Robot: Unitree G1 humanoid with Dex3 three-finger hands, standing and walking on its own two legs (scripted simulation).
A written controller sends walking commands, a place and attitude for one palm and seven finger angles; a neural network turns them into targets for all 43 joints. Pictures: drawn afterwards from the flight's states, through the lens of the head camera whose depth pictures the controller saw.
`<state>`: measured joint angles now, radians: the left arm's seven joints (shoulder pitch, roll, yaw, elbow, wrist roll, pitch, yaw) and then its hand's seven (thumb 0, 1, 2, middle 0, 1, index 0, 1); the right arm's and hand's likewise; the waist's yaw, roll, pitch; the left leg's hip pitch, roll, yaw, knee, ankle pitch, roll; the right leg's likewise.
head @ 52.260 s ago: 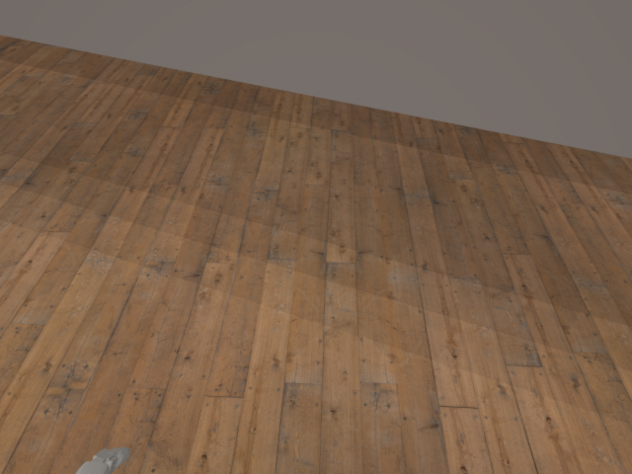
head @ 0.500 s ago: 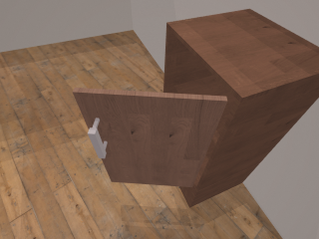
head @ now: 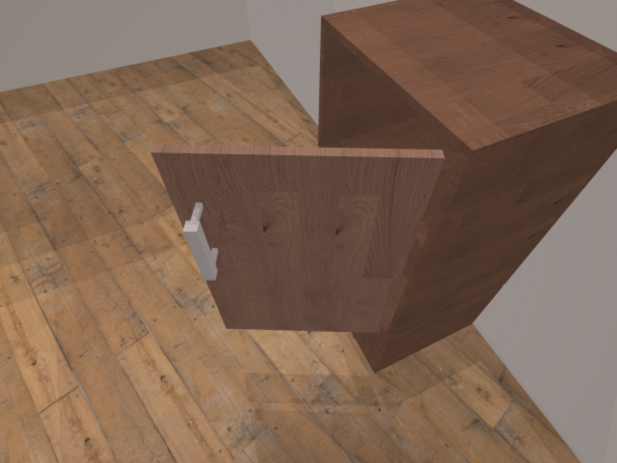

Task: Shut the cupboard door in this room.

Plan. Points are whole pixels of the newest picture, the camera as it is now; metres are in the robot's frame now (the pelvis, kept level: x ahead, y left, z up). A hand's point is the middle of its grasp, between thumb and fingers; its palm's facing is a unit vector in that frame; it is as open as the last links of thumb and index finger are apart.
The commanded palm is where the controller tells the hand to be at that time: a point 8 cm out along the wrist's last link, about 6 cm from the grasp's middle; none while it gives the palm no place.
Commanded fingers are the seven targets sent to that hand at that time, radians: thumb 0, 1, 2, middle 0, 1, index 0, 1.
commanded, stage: come to a stop and stand still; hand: left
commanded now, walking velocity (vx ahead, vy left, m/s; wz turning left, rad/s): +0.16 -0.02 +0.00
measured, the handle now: (204, 242) +0.44 +0.21 -0.03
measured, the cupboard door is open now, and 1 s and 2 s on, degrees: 63 63 63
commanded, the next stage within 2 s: look again from close up in 0.84 s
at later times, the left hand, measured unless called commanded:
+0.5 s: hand out of the picture +0.05 +0.18 -0.18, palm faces +0.04 -0.98 -0.18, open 7.3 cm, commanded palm none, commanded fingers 0.00 0.90 0.90 -0.20 -0.30 -0.20 -0.30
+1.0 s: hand out of the picture +0.00 +0.18 -0.17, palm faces +0.04 -0.99 -0.17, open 7.3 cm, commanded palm none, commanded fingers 0.00 0.90 0.90 -0.20 -0.30 -0.20 -0.30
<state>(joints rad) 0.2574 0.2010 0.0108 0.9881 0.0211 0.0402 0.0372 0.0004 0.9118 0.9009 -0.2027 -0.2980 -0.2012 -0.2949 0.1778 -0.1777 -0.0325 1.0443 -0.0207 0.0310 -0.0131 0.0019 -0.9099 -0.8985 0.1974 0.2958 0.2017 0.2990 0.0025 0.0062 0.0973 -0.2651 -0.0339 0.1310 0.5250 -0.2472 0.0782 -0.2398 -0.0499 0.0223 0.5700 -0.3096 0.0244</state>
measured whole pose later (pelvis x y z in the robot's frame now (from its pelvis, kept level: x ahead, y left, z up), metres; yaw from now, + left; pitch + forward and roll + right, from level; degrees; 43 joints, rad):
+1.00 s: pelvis +0.02 +0.02 +0.01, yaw +2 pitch -1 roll +0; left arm 0.32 0.16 -0.02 1.08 0.01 0.01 0.04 0.00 0.91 0.90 -0.20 -0.30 -0.20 -0.29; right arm 0.26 -0.16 0.01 1.09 -0.01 -0.02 -0.02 0.00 -0.92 -0.90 0.20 0.30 0.20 0.30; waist 0.00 -0.03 0.03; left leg -0.18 -0.06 0.10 0.42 -0.22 0.10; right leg -0.12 -0.07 -0.01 0.41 -0.27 0.06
